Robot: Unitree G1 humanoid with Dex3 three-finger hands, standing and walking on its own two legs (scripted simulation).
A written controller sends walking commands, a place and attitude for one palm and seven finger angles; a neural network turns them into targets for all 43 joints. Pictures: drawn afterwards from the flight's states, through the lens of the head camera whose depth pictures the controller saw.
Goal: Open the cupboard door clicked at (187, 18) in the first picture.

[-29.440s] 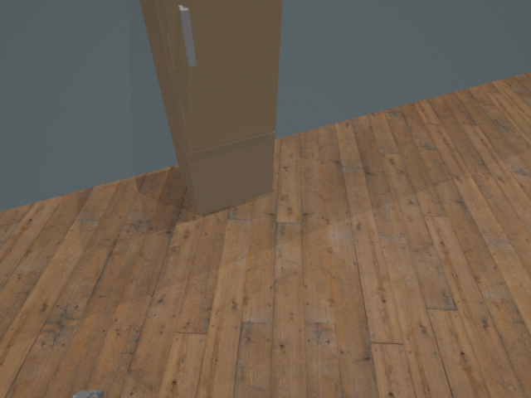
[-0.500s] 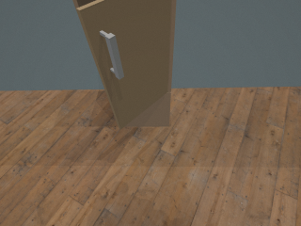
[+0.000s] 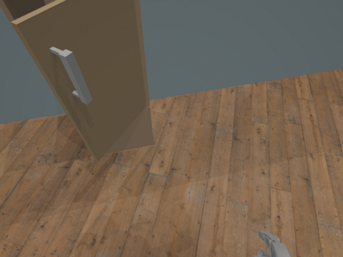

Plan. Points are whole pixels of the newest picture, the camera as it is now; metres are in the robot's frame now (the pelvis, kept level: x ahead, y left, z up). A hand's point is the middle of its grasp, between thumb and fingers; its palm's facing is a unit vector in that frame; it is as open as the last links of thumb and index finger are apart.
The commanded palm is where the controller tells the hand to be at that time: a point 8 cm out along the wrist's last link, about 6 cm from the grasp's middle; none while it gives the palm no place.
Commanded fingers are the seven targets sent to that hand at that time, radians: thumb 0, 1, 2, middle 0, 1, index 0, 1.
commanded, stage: walk to a spot facing it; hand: left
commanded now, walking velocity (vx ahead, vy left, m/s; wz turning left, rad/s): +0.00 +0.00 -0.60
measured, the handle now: (72, 77) +0.50 +0.32 +0.10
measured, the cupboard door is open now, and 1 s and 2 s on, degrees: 46 46 46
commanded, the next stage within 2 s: none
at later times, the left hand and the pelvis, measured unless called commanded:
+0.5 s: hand (128, 240) +0.17 +0.13 -0.16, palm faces -0.33 -0.91 -0.26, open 7.3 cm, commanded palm none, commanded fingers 0.00 0.90 0.90 -0.20 -0.30 -0.20 -0.30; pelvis +0.01 -0.03 +0.00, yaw -19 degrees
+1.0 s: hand (160, 223) +0.22 +0.06 -0.16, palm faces -0.55 -0.79 -0.26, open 7.3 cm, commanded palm none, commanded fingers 0.00 0.90 0.90 -0.20 -0.30 -0.20 -0.30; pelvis +0.03 -0.06 +0.00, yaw -37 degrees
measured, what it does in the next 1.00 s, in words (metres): steps on the spot, turning right: right foot, then left foot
